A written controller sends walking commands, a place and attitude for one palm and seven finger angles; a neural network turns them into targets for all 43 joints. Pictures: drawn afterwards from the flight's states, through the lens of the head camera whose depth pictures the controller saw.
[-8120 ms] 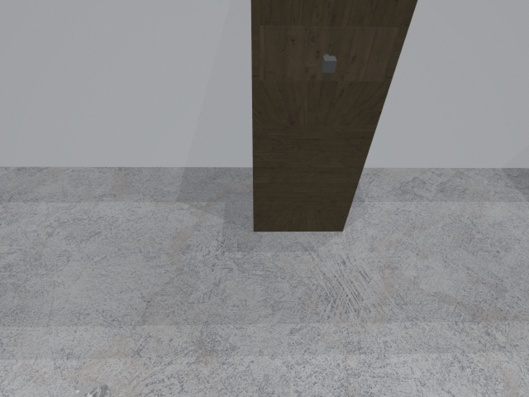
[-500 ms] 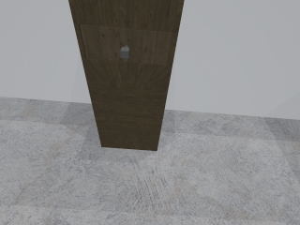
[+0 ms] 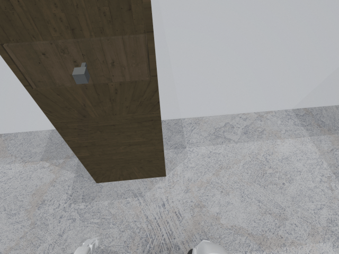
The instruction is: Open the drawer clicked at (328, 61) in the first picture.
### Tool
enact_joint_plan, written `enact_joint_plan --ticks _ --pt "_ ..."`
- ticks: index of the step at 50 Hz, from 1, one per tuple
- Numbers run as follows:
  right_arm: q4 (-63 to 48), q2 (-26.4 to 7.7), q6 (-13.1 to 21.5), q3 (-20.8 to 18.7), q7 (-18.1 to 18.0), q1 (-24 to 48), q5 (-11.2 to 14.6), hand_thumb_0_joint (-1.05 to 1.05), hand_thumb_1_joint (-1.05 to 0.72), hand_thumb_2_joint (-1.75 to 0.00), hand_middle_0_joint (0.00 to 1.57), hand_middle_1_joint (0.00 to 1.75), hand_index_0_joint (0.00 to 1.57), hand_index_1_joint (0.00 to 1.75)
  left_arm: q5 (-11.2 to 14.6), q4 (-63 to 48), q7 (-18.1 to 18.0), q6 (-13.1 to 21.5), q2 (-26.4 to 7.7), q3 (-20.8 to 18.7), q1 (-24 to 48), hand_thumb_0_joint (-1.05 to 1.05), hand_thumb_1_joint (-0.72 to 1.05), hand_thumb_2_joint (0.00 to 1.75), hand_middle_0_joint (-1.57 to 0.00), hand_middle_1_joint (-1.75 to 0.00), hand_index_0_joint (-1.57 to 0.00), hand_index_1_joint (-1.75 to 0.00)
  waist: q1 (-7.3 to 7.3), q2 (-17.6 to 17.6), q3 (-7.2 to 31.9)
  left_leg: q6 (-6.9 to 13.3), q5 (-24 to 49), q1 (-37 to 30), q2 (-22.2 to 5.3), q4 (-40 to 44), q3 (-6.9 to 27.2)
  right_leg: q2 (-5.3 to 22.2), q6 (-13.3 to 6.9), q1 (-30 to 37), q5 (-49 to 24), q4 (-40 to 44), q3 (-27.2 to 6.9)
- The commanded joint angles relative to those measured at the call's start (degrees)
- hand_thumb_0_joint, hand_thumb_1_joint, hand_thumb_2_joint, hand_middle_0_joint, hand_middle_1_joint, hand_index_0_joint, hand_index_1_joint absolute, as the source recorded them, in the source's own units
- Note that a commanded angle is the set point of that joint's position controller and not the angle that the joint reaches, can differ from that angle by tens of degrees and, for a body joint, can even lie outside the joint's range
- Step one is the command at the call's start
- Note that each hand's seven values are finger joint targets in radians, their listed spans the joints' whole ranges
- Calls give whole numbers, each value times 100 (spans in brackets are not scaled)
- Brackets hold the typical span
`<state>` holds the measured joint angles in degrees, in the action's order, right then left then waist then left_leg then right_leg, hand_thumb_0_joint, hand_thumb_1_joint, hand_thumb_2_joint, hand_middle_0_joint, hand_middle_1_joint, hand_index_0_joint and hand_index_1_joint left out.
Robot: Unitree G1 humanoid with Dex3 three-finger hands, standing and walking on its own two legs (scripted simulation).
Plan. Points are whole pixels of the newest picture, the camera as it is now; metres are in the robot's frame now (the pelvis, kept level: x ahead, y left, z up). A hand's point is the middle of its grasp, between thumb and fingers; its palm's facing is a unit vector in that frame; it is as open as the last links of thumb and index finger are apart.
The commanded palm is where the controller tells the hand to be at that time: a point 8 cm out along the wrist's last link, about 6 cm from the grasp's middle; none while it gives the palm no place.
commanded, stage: come to a stop and stand still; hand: left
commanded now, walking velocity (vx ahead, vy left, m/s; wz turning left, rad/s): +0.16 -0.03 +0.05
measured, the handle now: (82, 71) +0.58 +0.27 +0.11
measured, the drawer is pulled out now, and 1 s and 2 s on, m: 0.00 0.00 0.00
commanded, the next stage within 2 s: look again from close up in 1.04 s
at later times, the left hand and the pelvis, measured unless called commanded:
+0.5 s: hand out of the picture +0.08 +0.18 -0.16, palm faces +0.10 -0.98 -0.20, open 7.4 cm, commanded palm none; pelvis +0.07 +0.01 +0.02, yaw +0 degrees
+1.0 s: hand out of the picture +0.04 +0.12 -0.15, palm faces +0.03 -0.98 -0.20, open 7.3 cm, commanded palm none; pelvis +0.03 -0.05 +0.02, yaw +0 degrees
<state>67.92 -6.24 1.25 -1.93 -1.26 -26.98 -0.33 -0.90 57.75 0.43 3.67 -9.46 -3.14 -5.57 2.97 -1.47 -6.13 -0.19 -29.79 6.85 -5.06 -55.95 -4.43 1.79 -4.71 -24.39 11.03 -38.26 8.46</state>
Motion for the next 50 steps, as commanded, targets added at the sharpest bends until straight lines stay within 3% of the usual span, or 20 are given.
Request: enact_joint_plan --ticks 1,5,11,14,17,19,20,22,25,29,32,33,34,35,36,37,38,42,46,50 --pt "-634 -478 72 -145 25 340 -32 0 -90 -90 20 30 20 30 51 88 -153 -84 -885 -144 -1048 0 90 90 -20 -30 -20 -30 -476 423 474 175 610 2155 -235 -2127 518 1894 -757 1232 268 2522 -2387" --pt "-479 -254 -124 -107 55 -114 -126 0 -90 -90 20 30 20 30 -5 51 -186 -3 -439 12 -615 0 90 90 -20 -30 -20 -30 36 576 430 -12 1157 1501 -266 -921 320 1314 -379 258 -213 2778 -1019" --pt "-649 -212 -171 34 -10 552 -7 0 -90 -90 20 30 20 30 -31 133 -230 -104 -540 46 -877 0 90 90 -20 -30 -20 -30 -238 553 605 -212 1126 1215 12 1253 214 1304 -535 955 -2665 2153 -988" --pt "-788 -429 -228 -48 -36 904 3 0 -90 -90 20 30 20 30 -23 167 -272 -220 -707 -17 -1001 0 90 90 -20 -30 -20 -30 -332 627 646 -231 1216 1009 119 1865 222 1444 -598 1201 -2840 1783 -1159" --pt "-837 -608 -243 -114 -47 910 -29 0 -90 -90 20 30 20 30 3 124 -294 -329 -750 -82 -981 0 90 90 -20 -30 -20 -30 -250 720 502 -157 2325 517 61 2724 300 1301 -310 996 -2541 1326 -1133" --pt "-950 -926 -200 -156 -70 985 -47 0 -90 -90 20 30 20 30 17 42 -302 -405 -554 -50 -1115 0 90 90 -20 -30 -20 -30 -309 -132 578 228 4684 59 -740 3016 928 606 190 581 -1302 781 -637" --pt "-1033 -1100 -212 -175 -86 1119 -78 0 -90 -90 20 30 20 30 21 -14 -319 -440 -417 -16 -1192 0 90 90 -20 -30 -20 -30 -380 -484 463 519 5139 303 -1122 3264 1132 294 362 618 -327 453 -419" --pt "-1089 -1132 -195 -156 -139 1386 -92 0 -90 -90 20 30 20 30 48 4 -306 -522 -417 -17 -1130 0 90 90 -20 -30 -20 -30 -352 -1180 506 1070 5128 653 -1466 3883 1602 -4 480 618 1942 -1000 -549" --pt "-1273 -1125 -196 -161 -164 1822 -108 0 -90 -90 20 30 20 30 8 20 -288 -583 -431 -75 -1310 0 90 90 -20 -30 -20 -30 -458 -732 609 1214 4545 768 -1414 3755 1394 4 486 389 2003 -1967 -951" --pt "-1264 -1236 -188 -235 -103 1793 -103 0 -90 -90 20 30 20 30 -16 -6 -223 -508 -276 22 -1332 0 90 90 -20 -30 -20 -30 -335 -469 1136 1072 3641 58 -1159 3662 1226 49 583 375 1806 -1038 -728" --pt "-1114 -1219 -195 -261 -50 1586 -69 0 -90 -90 20 30 20 30 7 52 -228 -438 -257 65 -1413 0 90 90 -20 -30 -20 -30 -289 -688 1283 856 3457 7 -933 3467 1143 -14 580 1022 1114 559 -554" --pt "-1095 -1170 -199 -260 -37 1599 -33 0 -90 -90 20 30 20 30 -3 137 -241 -399 -314 62 -1622 0 90 90 -20 -30 -20 -30 -387 -494 1285 641 3221 208 -728 3177 981 14 583 1442 373 1401 -565" --pt "-1103 -974 -196 -248 -10 1574 16 0 -90 -90 20 30 20 30 -37 161 -264 -356 -564 49 -1626 0 90 90 -20 -30 -20 -30 -351 136 1120 334 2784 571 -383 2791 737 335 489 1660 -204 1951 -1086" --pt "-1178 -692 -214 -181 8 1649 41 0 -90 -90 20 30 20 30 -58 139 -279 -330 -837 26 -1463 0 90 90 -20 -30 -20 -30 -276 996 778 31 1824 1069 47 2619 351 1055 216 1491 -608 2085 -1866" --pt "-1241 -623 -238 -123 48 1797 14 0 -90 -90 20 30 20 30 -29 75 -263 -328 -982 42 -1230 0 90 90 -20 -30 -20 -30 -265 1236 522 -83 1204 1003 218 2628 242 1450 -59 960 -563 2210 -1976" --pt "-1201 -631 -254 -127 55 1860 -25 0 -90 -90 20 30 20 30 -34 49 -257 -311 -899 63 -1069 0 90 90 -20 -30 -20 -30 -239 1083 483 -87 1291 736 184 2584 314 1336 -149 726 -641 2165 -1885" --pt "-1106 -651 -272 -120 47 1805 -50 0 -90 -90 20 30 20 30 -26 78 -270 -284 -834 67 -964 0 90 90 -20 -30 -20 -30 -206 1401 381 -83 1464 634 106 2596 332 1151 -109 617 -631 2132 -1805" --pt "-703 -690 -195 -40 11 1294 -23 0 -90 -90 20 30 20 30 48 202 -269 -276 -620 144 -1064 0 90 90 -20 -30 -20 -30 -165 736 258 -25 2499 228 11 3055 482 663 181 712 -283 1983 -1312" --pt "-528 -681 -225 9 11 1205 -39 0 -90 -90 20 30 20 30 39 306 -273 -317 -598 133 -1212 0 90 90 -20 -30 -20 -30 -244 574 -365 -87 2120 305 -15 3113 454 598 227 320 1150 2528 -1391" --pt "-394 -605 -224 38 -9 888 -57 0 -90 -90 20 30 20 30 49 354 -264 -334 -560 123 -1227 0 90 90 -20 -30 -20 -30 -204 285 -413 -89 2025 358 -20 3143 446 550 182 361 1499 2590 -1416"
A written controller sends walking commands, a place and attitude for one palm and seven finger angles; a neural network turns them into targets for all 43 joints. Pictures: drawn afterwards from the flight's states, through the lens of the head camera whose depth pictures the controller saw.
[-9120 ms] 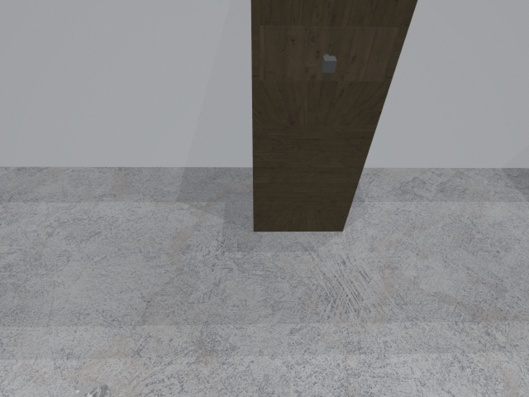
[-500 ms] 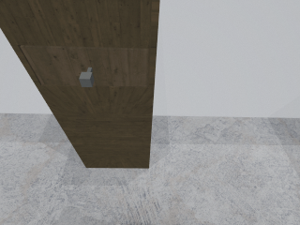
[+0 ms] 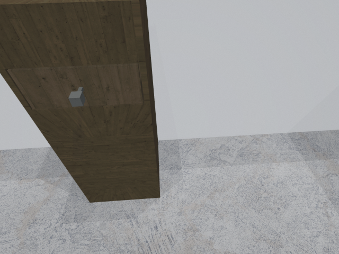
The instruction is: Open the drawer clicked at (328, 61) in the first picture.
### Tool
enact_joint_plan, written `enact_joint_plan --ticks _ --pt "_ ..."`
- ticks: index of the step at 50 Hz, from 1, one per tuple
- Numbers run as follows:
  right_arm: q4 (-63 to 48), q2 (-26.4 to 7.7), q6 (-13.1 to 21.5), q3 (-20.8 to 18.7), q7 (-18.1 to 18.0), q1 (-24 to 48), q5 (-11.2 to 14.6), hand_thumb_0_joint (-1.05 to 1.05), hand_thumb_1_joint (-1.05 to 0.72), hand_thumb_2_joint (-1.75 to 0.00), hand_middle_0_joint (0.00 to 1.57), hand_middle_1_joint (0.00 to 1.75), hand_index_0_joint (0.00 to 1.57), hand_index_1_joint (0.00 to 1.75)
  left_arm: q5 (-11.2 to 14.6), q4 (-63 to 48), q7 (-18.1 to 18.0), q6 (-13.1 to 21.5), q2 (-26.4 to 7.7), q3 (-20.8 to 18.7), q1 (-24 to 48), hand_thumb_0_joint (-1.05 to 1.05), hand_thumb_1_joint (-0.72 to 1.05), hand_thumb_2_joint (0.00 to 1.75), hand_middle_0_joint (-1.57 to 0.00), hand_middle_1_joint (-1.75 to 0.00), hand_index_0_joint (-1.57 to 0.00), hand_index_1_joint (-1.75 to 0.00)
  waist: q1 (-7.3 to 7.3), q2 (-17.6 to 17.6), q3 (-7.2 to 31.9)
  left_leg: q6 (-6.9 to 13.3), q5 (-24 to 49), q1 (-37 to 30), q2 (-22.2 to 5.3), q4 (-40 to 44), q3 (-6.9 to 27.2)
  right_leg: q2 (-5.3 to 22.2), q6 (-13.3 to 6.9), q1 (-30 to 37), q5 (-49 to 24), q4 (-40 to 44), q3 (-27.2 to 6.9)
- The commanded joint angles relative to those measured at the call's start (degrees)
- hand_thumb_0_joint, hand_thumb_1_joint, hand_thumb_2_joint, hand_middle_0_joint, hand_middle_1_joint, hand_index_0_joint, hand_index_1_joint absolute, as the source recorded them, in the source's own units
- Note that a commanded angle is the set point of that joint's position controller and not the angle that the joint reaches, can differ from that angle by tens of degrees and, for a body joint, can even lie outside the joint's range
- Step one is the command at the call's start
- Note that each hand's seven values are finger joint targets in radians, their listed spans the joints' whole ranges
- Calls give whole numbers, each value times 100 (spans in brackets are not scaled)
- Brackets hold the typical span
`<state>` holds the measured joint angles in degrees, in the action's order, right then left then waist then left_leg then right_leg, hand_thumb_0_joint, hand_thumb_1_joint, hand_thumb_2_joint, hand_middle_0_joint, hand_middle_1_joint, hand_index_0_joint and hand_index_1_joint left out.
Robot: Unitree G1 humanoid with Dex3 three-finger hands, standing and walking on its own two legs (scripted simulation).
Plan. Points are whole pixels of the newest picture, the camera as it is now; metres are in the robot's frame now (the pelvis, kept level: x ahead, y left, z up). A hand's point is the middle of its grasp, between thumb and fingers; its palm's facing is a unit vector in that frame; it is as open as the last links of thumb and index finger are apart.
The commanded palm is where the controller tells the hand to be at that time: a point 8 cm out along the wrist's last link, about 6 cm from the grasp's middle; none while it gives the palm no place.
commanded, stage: come to a stop and stand still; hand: left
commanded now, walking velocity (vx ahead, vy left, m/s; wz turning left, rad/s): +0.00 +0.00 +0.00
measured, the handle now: (78, 95) +0.55 +0.32 +0.08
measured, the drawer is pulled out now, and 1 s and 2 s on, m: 0.00 0.00 0.00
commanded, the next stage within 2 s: look again from close up in 0.04 s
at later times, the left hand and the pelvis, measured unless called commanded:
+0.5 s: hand out of the picture +0.03 +0.24 -0.18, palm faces +0.01 -0.98 -0.21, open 7.4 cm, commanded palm none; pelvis +0.01 +0.07 -0.01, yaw -2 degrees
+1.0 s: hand (56, 210) +0.22 +0.28 +0.00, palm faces +0.10 -0.35 -0.93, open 7.9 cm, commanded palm +0.14 +0.30 -0.01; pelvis -0.02 +0.06 -0.02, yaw -2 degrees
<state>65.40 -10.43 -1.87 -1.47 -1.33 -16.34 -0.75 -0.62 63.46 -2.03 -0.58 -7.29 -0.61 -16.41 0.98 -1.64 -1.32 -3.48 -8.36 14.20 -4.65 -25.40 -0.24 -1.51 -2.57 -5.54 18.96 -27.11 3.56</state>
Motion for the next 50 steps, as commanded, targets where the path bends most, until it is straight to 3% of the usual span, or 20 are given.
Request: enact_joint_plan --ticks 1,6,7,8,9,11,13,15,18,23,31,36,37,38,39,40,41,45,48,50 --pt "-114 -193 99 10 -13 -231 -20 0 -90 -90 20 30 20 30 25 -210 -12 88 -757 -133 -146 0 90 90 -20 -30 -20 -30 -20 181 -880 245 -118 -351 -67 104 32 869 -40 -1462 667 1447 -905" --pt "-46 -155 170 30 -53 -396 -9 0 -90 -90 20 30 20 30 48 -117 -3 106 -634 -121 -288 0 90 90 -20 -30 -20 -30 -62 114 -621 254 168 -353 -107 195 89 784 -25 -1076 97 1243 -745" --pt "-531 -234 292 61 -12 418 9 0 -90 -90 20 30 20 30 -94 3 -225 351 -768 -84 -930 0 90 90 -20 -30 -20 -30 -442 731 -792 116 -351 695 110 -1405 -174 1233 490 -738 -4437 1080 -1518" --pt "-723 19 256 50 25 -71 4 0 -90 -90 20 30 20 30 -102 -213 -213 450 -960 -108 -744 0 90 90 -20 -30 -20 -30 26 626 -159 304 -1100 822 153 -1759 90 1608 303 -156 -5546 576 -1240" --pt "-672 55 255 56 43 -98 -25 0 -90 -90 20 30 20 30 -83 -241 -182 489 -951 -142 -550 0 90 90 -20 -30 -20 -30 -36 333 212 345 -1057 703 118 -1756 30 1650 18 112 -5924 329 -1084" --pt "-777 -10 297 55 50 -222 44 0 -90 -90 20 30 20 30 -90 -429 -173 467 -1003 -156 -428 0 90 90 -20 -30 -20 -30 -14 654 628 366 -1136 655 229 -1382 -169 1378 -389 450 -5016 122 -806" --pt "-731 -9 364 71 20 -449 55 0 -90 -90 20 30 20 30 -66 -492 -170 390 -914 -103 -364 0 90 90 -20 -30 -20 -30 74 824 704 371 -390 50 335 -501 -190 1093 -310 216 -4137 -196 -654" --pt "-692 -319 426 44 -8 -634 15 0 -90 -90 20 30 20 30 -16 -532 -164 275 -646 -63 -453 0 90 90 -20 -30 -20 -30 -23 -51 477 582 1478 -320 -163 -315 373 633 -3 -425 -1998 -396 -438" --pt "-694 -456 383 35 -81 -458 -11 0 -90 -90 20 30 20 30 -30 -419 -163 158 -483 0 -656 0 90 90 -20 -30 -20 -30 -146 -824 -67 886 1639 -4 -507 41 873 347 103 -670 -123 -168 -246" --pt "-812 -538 343 27 -47 -216 -13 0 -90 -90 20 30 20 30 -75 -450 -88 97 -610 15 -566 0 90 90 -20 -30 -20 -30 -154 137 -654 787 -754 534 -262 628 910 445 90 -844 -100 86 -365" --pt "-876 -759 383 1 -22 -57 -15 0 -90 -90 20 30 20 30 -85 -505 -28 123 -837 12 -555 0 90 90 -20 -30 -20 -30 -149 -19 -38 791 -636 -45 -289 845 923 538 133 -781 -345 158 -391" --pt "-1161 -900 334 34 19 218 70 0 -90 -90 20 30 20 30 -146 -401 -209 170 -823 93 -582 0 90 90 -20 -30 -20 -30 -115 48 -533 540 379 278 -199 16 410 668 206 -935 -558 346 -495" --pt "-3120 -1502 1242 -54 -153 -102 398 0 -90 -90 20 30 20 30 -1337 -9210 -506 1074 -3136 -366 3790 0 88 89 -20 -32 -20 -32 389 -1486 2333 479 1226 -1825 221 207 548 61 -33 -1186 -1320 -450 -240" --pt "-2707 -1083 1863 152 -395 446 279 0 -90 -90 20 30 20 30 -1390 -7796 -917 656 -2580 -340 849 0 85 88 -20 -33 -20 -33 -177 -2307 2357 65 1432 -2421 -251 440 933 173 -32 -1964 -1 -1224 -16" --pt "-2199 -1055 2042 67 -426 442 270 0 -90 -90 20 30 20 30 -1095 -7517 -1182 248 -2218 -179 456 0 83 87 -21 -34 -21 -34 -142 -1757 2002 -218 374 -1610 -176 745 1045 139 42 -2193 482 -1543 17" --pt "-2175 -686 2039 88 -437 357 415 0 -90 -90 20 30 20 30 -1142 -6135 -1213 -351 -551 697 -1383 0 81 86 -21 -36 -21 -36 -29 -1087 1075 5 -61 -983 -152 786 916 112 96 -2547 646 -1518 -55" --pt "-2695 -908 2057 73 -387 480 327 0 -90 -90 20 30 20 30 -1279 -7704 -1297 -174 -860 819 28 0 78 85 -21 -37 -21 -37 78 -756 652 164 -868 -448 -9 616 835 149 82 -2315 410 -1238 -78" --pt "-3286 -1125 1646 -39 -291 890 -29 0 -90 -90 20 30 20 30 -3496 -6506 -1926 -279 -1778 62 -437 0 69 81 -22 -43 -22 -43 -138 323 531 457 -1374 822 527 -421 354 -3 -58 -2381 825 -412 -345" --pt "-3727 -1031 1009 -127 -103 1319 -115 0 -90 -90 20 30 20 30 -4791 -5375 -2149 -336 -1279 265 -1760 0 62 78 -22 -48 -22 -48 -543 1713 -101 408 -1735 1726 648 -711 72 -45 -107 -2848 1887 -359 -647" --pt "-3970 -1045 588 -150 82 1572 -13 0 -90 -90 20 30 20 30 -5330 -5449 -2092 -272 -1353 175 -1894 0 57 76 -22 -51 -22 -51 -820 1963 190 396 -1217 1783 689 -753 -29 14 -149 -2383 1386 -355 -923"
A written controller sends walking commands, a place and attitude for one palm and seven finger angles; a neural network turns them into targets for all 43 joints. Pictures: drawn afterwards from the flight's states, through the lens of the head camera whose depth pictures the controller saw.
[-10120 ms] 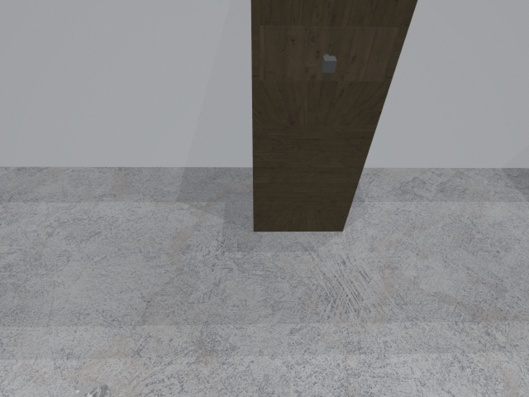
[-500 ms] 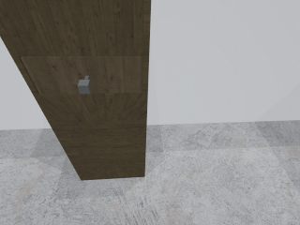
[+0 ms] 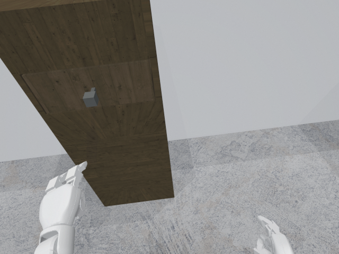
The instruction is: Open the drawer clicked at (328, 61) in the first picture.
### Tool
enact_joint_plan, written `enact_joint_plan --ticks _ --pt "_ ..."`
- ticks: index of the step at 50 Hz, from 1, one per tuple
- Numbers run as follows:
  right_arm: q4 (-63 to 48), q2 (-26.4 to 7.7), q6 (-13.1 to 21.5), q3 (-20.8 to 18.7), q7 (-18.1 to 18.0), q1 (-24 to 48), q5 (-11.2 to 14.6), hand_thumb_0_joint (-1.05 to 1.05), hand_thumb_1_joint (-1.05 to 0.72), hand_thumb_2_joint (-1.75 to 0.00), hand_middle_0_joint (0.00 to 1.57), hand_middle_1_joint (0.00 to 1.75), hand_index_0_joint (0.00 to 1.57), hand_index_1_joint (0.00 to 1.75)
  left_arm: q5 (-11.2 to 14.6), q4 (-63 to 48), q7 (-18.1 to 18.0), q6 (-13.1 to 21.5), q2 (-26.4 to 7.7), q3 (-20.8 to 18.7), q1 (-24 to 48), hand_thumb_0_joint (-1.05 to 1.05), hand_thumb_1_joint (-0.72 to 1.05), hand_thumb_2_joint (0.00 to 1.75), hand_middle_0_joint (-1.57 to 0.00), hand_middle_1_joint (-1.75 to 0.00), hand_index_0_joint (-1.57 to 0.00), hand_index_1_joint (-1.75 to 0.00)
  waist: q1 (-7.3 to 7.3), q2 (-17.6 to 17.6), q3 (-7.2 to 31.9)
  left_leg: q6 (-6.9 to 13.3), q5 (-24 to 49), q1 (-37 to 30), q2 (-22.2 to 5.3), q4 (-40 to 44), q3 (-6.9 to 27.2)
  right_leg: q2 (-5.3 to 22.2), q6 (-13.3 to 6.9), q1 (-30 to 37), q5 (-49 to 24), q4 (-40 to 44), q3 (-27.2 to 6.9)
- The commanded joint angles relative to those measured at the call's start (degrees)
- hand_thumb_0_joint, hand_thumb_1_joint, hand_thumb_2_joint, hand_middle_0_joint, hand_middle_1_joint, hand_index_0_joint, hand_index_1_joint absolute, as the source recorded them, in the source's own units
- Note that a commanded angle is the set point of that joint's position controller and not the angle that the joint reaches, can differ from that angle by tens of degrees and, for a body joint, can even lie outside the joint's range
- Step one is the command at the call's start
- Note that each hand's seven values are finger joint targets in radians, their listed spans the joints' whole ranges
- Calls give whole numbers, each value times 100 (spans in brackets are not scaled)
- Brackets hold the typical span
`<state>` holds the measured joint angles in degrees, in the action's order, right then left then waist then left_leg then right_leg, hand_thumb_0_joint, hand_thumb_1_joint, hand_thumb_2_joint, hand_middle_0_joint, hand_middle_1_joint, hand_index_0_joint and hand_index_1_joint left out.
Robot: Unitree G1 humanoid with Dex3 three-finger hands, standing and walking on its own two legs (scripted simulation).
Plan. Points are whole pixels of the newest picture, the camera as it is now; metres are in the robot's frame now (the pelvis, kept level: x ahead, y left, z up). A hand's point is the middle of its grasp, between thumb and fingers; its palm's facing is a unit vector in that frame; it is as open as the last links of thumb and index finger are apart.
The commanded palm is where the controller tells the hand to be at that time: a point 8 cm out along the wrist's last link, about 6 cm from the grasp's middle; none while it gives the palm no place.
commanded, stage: raise the hand with hooked fingers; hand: left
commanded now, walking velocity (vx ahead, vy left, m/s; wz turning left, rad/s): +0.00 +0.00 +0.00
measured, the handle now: (92, 95) +0.56 +0.28 +0.10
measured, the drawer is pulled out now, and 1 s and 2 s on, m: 0.00 0.00 0.00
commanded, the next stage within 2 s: move the hooked fingers above the handle in 1.72 s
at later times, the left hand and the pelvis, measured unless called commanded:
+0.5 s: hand (76, 179) +0.27 +0.23 +0.07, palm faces +0.12 -0.08 -0.99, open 10.7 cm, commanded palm +0.23 +0.23 +0.12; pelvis +0.05 -0.03 +0.01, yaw +2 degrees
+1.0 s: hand (58, 132) +0.34 +0.26 +0.17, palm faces +0.18 -0.07 -0.98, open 13.5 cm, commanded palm +0.29 +0.26 +0.23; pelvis +0.06 +0.00 +0.02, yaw +3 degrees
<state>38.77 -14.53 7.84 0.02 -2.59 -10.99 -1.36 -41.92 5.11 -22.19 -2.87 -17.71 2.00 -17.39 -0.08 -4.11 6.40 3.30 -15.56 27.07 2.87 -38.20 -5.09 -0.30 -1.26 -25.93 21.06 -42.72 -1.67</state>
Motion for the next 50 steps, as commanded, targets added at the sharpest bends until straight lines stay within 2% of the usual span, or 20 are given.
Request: enact_joint_plan --ticks 1,4,5,7,9,10,13,15,17,20,23,24,25,27,31,36,41,45,49,50 --pt "-1410 -628 -549 -304 268 1186 57 0 -90 -90 20 30 20 30 -1437 106 -79 -40 -535 -222 -1692 0 55 75 -22 -53 -22 -53 -815 2023 -340 -262 -250 476 -47 471 415 -68 -283 -136 837 1157 -500" --pt "-1606 -550 -815 -279 342 1407 67 0 -90 -90 20 30 20 30 -1839 -880 -115 -47 -1164 -629 -1093 0 48 72 -23 -57 -23 -57 -885 1208 18 -200 -83 317 -9 483 413 -37 -284 198 523 1115 -654" --pt "-1687 -553 -844 -291 325 1454 -9 0 -90 -90 20 30 20 30 -1936 -1410 -178 -4 -1362 -682 -614 0 46 71 -23 -58 -23 -58 -813 667 224 -142 -36 71 8 405 383 -16 -279 208 389 1145 -778" --pt "-1689 -482 -843 -329 209 1364 -123 0 -90 -90 20 30 20 30 -1855 -2023 -355 189 -1676 -982 95 0 41 69 -24 -62 -24 -62 -632 18 726 -55 182 -412 26 167 436 -42 -277 182 -134 1053 -825" --pt "-1558 -436 -799 -311 104 1364 -261 0 -90 -90 20 30 20 30 -1824 -2840 -572 591 -2021 -1170 1151 0 36 67 -24 -64 -24 -64 -377 -271 961 -25 346 -829 52 -163 568 -47 -274 -108 -221 999 -961" --pt "-1511 -414 -755 -321 67 1338 -300 0 -90 -90 20 30 20 30 -1755 -2855 -652 744 -1903 -1102 1174 0 34 66 -24 -66 -24 -66 -303 -330 912 -15 375 -1030 63 -322 590 -27 -291 -353 -170 1041 -1028" --pt "-1338 -461 -658 -313 69 1274 -282 0 -90 -90 20 30 20 30 -1584 -2593 -676 1007 -1720 -907 1236 0 27 63 -25 -70 -25 -70 -80 -385 789 -9 388 -1164 63 -525 679 -57 -278 -703 -351 962 -925" --pt "-1307 -470 -677 -312 87 1297 -241 0 -90 -90 20 30 20 30 -1484 -2366 -590 836 -1546 -738 1204 0 22 61 -25 -74 -25 -74 -37 -235 756 -7 421 -1069 39 -428 698 -80 -221 -570 -605 904 -702" --pt "-1307 -469 -758 -297 95 1356 -143 0 -90 -90 20 30 20 30 -1359 -1933 -392 449 -1385 -607 936 0 18 59 -25 -76 -25 -76 -140 92 658 -15 506 -832 19 -188 649 -77 -134 -187 -1019 947 -531" --pt "-1458 -466 -936 -222 85 1453 46 0 -90 -90 20 30 20 30 -1138 -1634 173 -306 -1334 -468 270 0 11 56 -26 -81 -26 -81 -449 767 588 -61 846 -612 32 222 560 -36 -55 747 -1752 1126 -575" --pt "-1528 -504 -1114 -93 75 1573 75 0 -90 -90 20 30 20 30 -1049 -1982 738 -729 -1790 -737 198 0 4 53 -26 -86 -26 -86 -583 1162 698 -58 1290 -644 59 486 506 94 87 1593 -3073 1077 -602" --pt "-1566 -523 -1140 -53 72 1619 66 0 -90 -90 20 30 20 30 -1055 -2060 860 -771 -1968 -903 133 0 1 52 -26 -87 -26 -87 -643 1126 721 -71 1413 -676 51 541 481 115 98 1794 -3428 1035 -620" --pt "-1577 -476 -1157 -26 91 1593 62 0 -90 -90 20 30 20 30 -1031 -2278 982 -767 -1857 -823 117 0 -1 51 -27 -88 -27 -88 -628 1093 666 -59 1568 -763 46 601 479 138 122 1890 -3806 1019 -545" --pt "-1551 -470 -1174 -18 108 1527 42 0 -90 -90 20 30 20 30 -1055 -2649 1126 -654 -2048 -1016 284 0 -6 49 -27 -92 -27 -92 -638 870 780 -50 1906 -995 38 661 448 133 131 2027 -4154 1032 -446" --pt "-1446 -464 -1165 -65 125 1444 4 0 -90 -90 20 30 20 30 -1058 -3163 1115 -394 -2171 -1185 875 0 -15 45 -27 -98 -27 -98 -592 302 891 -47 2208 -1422 29 700 477 119 72 1965 -4108 1187 -393" --pt "-1272 -498 -1138 -182 148 1377 60 0 -90 -90 20 30 20 30 -974 -3278 1070 -289 -2106 -1071 1539 0 -27 40 -28 -105 -28 -105 -498 -33 1034 -62 2568 -1889 -23 719 533 46 -17 1722 -3490 1283 -122" --pt "-1209 -573 -1257 -203 159 1422 184 0 -90 -90 20 30 20 30 -814 -2951 1401 -647 -2203 -919 2176 0 -38 35 -29 -112 -29 -112 -439 354 954 -94 2827 -1992 -79 883 589 25 11 1746 -3313 1392 50" --pt "-1251 -572 -1369 -119 164 1559 267 0 -90 -90 20 30 20 30 -798 -2746 1786 -963 -2351 -786 2915 0 -48 31 -30 -118 -30 -118 -449 309 929 -138 2877 -2084 -102 1037 646 2 -15 1788 -2921 1488 126" --pt "-1299 -591 -1411 -70 184 1619 284 0 -90 -90 20 30 20 30 -785 -2772 2108 -1066 -2730 -998 3501 0 -50 30 -30 -120 -30 -120 -511 207 1077 -188 3131 -2278 -150 1148 717 -43 -54 1933 -2757 1584 132" --pt "-1287 -559 -1404 -35 204 1583 277 0 -90 -90 20 30 20 30 -788 -2734 2180 -1070 -2657 -894 3654 0 -50 30 -30 -120 -30 -120 -515 145 1082 -199 3223 -2315 -155 1172 748 -25 -54 1909 -2721 1587 169"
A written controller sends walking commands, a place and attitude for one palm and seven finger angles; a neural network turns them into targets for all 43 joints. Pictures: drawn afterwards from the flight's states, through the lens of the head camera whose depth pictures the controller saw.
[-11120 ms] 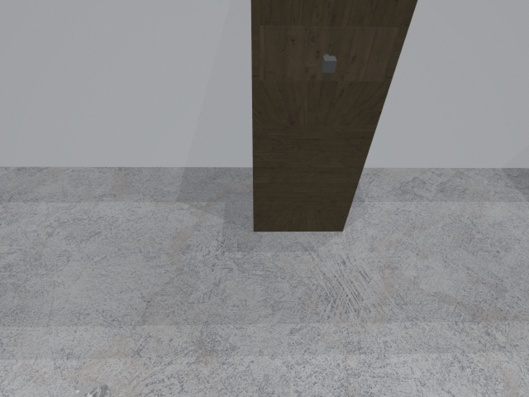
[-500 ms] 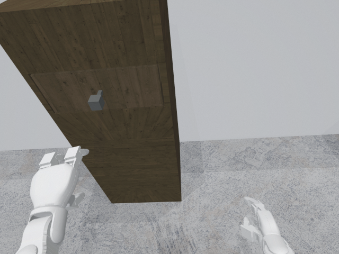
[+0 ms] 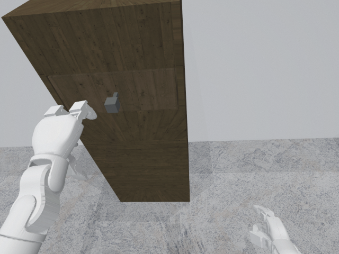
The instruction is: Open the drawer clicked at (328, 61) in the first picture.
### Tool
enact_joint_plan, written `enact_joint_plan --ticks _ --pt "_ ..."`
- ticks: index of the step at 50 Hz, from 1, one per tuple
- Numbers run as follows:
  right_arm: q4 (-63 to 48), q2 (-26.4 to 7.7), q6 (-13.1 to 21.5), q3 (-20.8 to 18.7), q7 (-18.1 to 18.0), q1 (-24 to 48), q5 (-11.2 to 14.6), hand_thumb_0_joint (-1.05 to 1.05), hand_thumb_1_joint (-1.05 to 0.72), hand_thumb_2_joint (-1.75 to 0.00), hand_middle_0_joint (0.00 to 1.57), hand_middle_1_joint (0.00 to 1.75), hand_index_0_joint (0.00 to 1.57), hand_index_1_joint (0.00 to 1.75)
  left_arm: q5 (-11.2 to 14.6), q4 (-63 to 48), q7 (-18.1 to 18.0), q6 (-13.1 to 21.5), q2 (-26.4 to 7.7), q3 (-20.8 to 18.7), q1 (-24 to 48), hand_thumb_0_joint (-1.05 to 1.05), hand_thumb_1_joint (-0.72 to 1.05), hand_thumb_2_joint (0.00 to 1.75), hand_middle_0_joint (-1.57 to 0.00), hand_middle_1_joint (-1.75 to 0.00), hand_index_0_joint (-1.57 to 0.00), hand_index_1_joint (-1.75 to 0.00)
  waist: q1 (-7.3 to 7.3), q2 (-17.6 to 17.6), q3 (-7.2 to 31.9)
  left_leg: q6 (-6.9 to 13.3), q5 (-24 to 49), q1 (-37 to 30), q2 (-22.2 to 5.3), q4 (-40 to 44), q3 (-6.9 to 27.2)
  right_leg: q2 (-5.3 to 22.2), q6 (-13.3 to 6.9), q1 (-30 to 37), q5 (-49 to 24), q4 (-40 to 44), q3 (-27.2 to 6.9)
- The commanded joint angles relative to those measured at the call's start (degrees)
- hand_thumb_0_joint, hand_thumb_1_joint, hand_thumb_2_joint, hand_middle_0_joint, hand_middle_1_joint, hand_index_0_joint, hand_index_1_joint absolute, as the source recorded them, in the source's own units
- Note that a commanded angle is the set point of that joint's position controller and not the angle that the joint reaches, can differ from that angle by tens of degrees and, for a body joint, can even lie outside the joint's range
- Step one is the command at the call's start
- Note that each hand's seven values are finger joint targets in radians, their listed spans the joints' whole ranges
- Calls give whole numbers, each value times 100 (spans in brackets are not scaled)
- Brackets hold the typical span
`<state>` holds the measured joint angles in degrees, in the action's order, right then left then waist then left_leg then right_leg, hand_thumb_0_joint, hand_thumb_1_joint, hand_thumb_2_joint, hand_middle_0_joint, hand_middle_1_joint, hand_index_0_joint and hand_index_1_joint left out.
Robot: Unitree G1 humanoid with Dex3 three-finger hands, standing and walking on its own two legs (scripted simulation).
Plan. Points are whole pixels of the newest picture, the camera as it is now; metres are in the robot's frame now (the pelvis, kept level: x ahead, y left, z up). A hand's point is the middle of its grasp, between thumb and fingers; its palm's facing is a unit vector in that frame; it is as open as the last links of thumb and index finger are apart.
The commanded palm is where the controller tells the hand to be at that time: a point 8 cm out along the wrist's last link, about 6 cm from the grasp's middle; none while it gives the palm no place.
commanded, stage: raise the hand with hooked fingers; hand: left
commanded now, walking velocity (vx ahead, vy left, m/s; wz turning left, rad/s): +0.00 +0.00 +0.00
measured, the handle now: (113, 101) +0.51 +0.25 +0.08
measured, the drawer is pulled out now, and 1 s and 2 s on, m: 0.00 0.00 0.00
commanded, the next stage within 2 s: move the hooked fingers above the handle in 0.72 s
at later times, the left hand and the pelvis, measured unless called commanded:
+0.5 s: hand (66, 143) +0.27 +0.24 +0.17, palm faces +0.08 -0.07 -0.99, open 13.9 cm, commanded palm +0.24 +0.25 +0.25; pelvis -0.04 +0.01 +0.00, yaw +0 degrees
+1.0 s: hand (79, 137) +0.29 +0.22 +0.17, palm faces +0.11 -0.05 -0.99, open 13.9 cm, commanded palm +0.26 +0.24 +0.24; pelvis -0.03 -0.02 +0.00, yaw +1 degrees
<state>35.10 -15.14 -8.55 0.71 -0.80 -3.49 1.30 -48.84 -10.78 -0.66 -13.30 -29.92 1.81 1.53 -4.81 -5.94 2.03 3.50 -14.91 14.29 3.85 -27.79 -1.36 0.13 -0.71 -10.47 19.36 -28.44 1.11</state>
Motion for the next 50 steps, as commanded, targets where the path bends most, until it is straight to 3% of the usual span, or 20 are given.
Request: enact_joint_plan --ticks 1,4,5,11,15,17,20,24,26,31,35,38,40,43,44,46,49,50 --pt "-883 -501 205 -92 37 823 16 0 -90 -90 20 30 20 30 -89 -1017 90 -45 -1496 -909 1877 0 -50 30 -30 -120 -30 -120 -33 343 1418 -247 3118 -1030 -282 199 406 -84 -118 328 -2407 208 -84" --pt "-895 -524 197 -40 52 888 58 0 -90 -90 20 30 20 30 -73 -713 299 -127 -1586 -909 2344 0 -50 30 -30 -120 -30 -120 -15 380 1168 -269 2648 -966 -310 338 399 -118 -155 233 -1982 341 -56" --pt "-876 -513 198 -7 62 893 70 0 -90 -90 20 30 20 30 -81 -555 378 -164 -1461 -731 2549 0 -50 30 -30 -120 -30 -120 6 308 1080 -283 2487 -911 -308 390 407 -92 -155 156 -1817 350 -20" --pt "-889 -533 285 13 43 894 93 0 -90 -90 20 30 20 30 -98 -490 712 -95 -1748 -686 3697 0 -50 30 -30 -120 -30 -120 -2 183 1352 -277 1777 -1084 -307 576 512 -106 -193 126 -1154 462 -19" --pt "-922 -536 300 27 95 809 121 0 -90 -90 20 30 20 30 -23 29 993 -56 -1360 -478 2885 0 -50 30 -30 -120 -30 -120 -45 460 1018 -271 1413 -886 -328 681 467 -102 -183 56 -910 502 27" --pt "-969 -571 307 25 99 799 119 0 -90 -90 20 30 20 30 44 -127 1064 36 -1456 -559 2853 0 -50 30 -30 -120 -30 -120 -48 503 900 -246 1230 -801 -335 744 452 -94 -165 44 -853 540 35" --pt "-1031 -552 420 25 103 814 87 0 -90 -90 20 30 20 30 19 -567 1001 281 -1629 -714 3144 0 -50 30 -30 -120 -30 -120 -75 357 1067 -218 1067 -835 -317 753 490 -106 -176 82 -704 507 15" --pt "-960 -532 593 -24 74 758 29 0 -90 -90 20 30 20 30 27 -1151 649 699 -2027 -1160 3474 0 -50 30 -30 -120 -30 -120 -132 89 1403 -192 1167 -1020 -288 680 557 -149 -185 147 -754 526 -58" --pt "-823 -501 648 -45 62 706 32 0 -90 -90 20 30 20 30 77 -954 468 794 -1949 -1188 3486 0 -50 30 -30 -120 -30 -120 -124 0 1247 -220 1040 -966 -277 730 551 -131 -191 82 -680 566 -53" --pt "-661 -559 617 -51 87 712 107 0 -90 -90 20 30 20 30 104 -138 309 473 -1659 -996 3339 0 -50 30 -30 -120 -30 -120 -103 133 877 -292 873 -708 -266 806 442 -121 -192 -10 -568 620 -13" --pt "-777 -579 563 -29 87 818 148 0 -90 -90 20 30 20 30 47 0 557 123 -1301 -484 3147 0 -50 30 -30 -120 -30 -120 -47 381 984 -253 807 -685 -224 757 347 -70 -155 70 -546 625 -47" --pt "-883 -596 539 -25 54 870 139 0 -90 -90 20 30 20 30 28 -224 792 64 -1336 -389 3046 0 -50 30 -30 -120 -30 -120 -20 534 1067 -173 860 -747 -191 671 293 -43 -118 133 -652 676 -115" --pt "-905 -578 565 15 33 880 120 0 -90 -90 20 30 20 30 21 -306 901 165 -1453 -476 3061 0 -50 30 -30 -120 -30 -120 2 739 1001 -144 805 -673 -189 650 277 -30 -92 146 -598 705 -119" --pt "-826 -570 589 27 -34 806 71 0 -90 -90 20 30 20 30 -44 -448 830 470 -1729 -722 3543 0 -50 30 -30 -120 -30 -120 32 618 1056 -114 969 -739 -165 595 306 -43 -104 137 -777 695 -124" --pt "-796 -574 621 24 -55 788 66 0 -90 -90 20 30 20 30 -33 -406 768 555 -1987 -982 3627 0 -50 30 -30 -120 -30 -120 15 517 1040 -113 976 -738 -173 553 289 -73 -108 130 -766 736 -166" --pt "-694 -542 625 17 -74 696 49 0 -90 -90 20 30 20 30 -20 -202 603 736 -2120 -1221 3703 0 -50 30 -30 -120 -30 -120 -49 400 1105 -129 1152 -719 -138 537 294 -60 -140 252 -936 705 -167" --pt "-614 -547 597 -9 -70 662 74 0 -90 -90 20 30 20 30 15 158 420 774 -2108 -1271 3900 0 -50 30 -30 -120 -30 -120 -14 168 1122 -178 1331 -708 -136 492 247 -73 -160 236 -1125 702 -168" --pt "-617 -527 603 -14 -61 631 79 0 -90 -90 20 30 20 30 42 275 389 745 -1937 -1158 3847 0 -50 30 -30 -120 -30 -120 -27 194 1146 -172 1449 -709 -125 462 240 -50 -155 267 -1299 671 -157"
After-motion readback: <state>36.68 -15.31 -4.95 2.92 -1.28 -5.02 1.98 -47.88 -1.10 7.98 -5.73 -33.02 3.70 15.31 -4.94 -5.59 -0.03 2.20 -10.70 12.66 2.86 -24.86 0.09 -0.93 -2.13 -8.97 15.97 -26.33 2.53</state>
